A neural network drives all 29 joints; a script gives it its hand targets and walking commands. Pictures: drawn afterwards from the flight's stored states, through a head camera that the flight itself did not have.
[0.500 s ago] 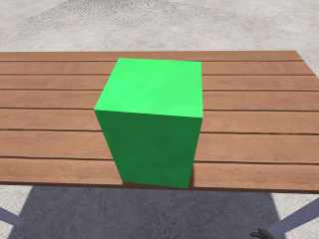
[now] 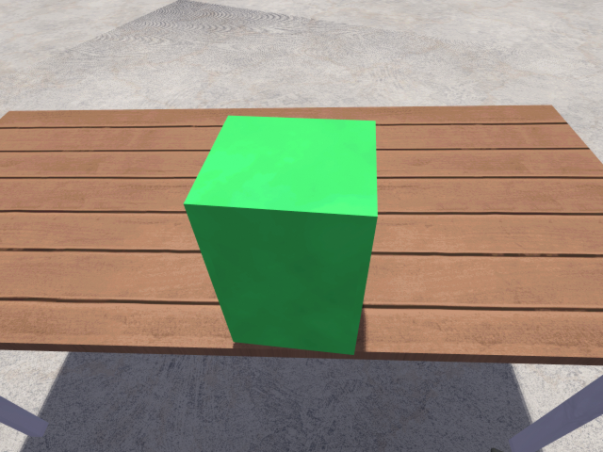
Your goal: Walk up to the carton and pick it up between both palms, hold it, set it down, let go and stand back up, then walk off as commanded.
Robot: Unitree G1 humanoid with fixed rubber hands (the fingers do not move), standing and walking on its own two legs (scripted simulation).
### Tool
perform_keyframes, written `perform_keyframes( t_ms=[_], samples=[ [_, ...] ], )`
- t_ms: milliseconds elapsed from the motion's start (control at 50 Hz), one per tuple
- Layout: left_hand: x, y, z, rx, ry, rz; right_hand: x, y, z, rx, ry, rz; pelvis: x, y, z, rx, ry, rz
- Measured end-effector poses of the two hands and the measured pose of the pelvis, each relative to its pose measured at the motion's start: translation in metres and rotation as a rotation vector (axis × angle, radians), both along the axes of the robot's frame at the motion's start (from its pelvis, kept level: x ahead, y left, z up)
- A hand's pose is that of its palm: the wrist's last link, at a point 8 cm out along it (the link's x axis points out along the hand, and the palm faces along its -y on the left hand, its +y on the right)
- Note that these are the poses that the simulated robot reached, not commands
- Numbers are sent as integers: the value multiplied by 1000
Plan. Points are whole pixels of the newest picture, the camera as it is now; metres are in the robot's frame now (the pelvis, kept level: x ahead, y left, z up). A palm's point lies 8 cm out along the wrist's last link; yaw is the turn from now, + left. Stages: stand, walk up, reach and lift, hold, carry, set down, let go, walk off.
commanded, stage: stand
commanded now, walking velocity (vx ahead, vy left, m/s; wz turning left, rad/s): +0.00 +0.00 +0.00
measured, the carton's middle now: (295, 244) +0.39 +0.04 +0.09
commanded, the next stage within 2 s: walk off in 0.12 s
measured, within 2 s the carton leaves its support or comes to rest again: neither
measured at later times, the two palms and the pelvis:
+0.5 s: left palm out of the picture +0.01 +0.29 -0.11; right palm out of the picture +0.07 -0.26 -0.12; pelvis -0.04 -0.01 -0.01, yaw +0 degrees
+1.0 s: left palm out of the picture -0.14 +0.29 -0.14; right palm out of the picture -0.14 -0.30 -0.17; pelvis -0.20 -0.01 -0.05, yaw +0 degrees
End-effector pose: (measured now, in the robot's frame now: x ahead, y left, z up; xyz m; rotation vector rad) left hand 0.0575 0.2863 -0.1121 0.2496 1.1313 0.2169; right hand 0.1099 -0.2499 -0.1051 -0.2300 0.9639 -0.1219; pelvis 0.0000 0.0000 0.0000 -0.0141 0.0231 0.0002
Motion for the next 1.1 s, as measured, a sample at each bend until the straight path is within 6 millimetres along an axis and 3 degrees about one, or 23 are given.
perform_keyframes(
  t_ms=[420,640,820,1000,1100],
  samples=[
    [-35,1,-1,22,19,30,-34,-4,-11,13,52,-14,-24,-3,-3,15,-36,8],
    [-80,-15,12,127,-6,34,-65,-43,-37,45,26,-19,-71,-35,-18,59,-139,-8],
    [-128,-21,6,127,-6,29,-142,-70,-49,-12,113,-27,-122,-37,-25,57,-132,-10],
    [-202,2,-28,96,17,30,-249,-54,-68,-60,219,-25,-199,-14,-48,19,-89,7],
    [-245,11,-33,90,57,32,-314,-49,-62,-78,249,-53,-242,-5,-46,23,-152,-5]
  ],
)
